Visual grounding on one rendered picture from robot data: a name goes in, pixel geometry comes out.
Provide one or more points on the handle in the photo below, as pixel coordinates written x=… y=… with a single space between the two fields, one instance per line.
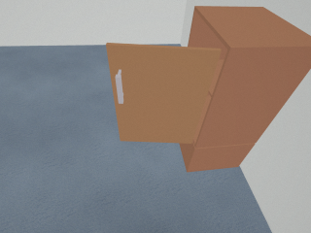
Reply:
x=119 y=87

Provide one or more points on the cupboard door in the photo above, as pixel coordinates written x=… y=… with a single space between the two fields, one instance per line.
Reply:
x=164 y=90

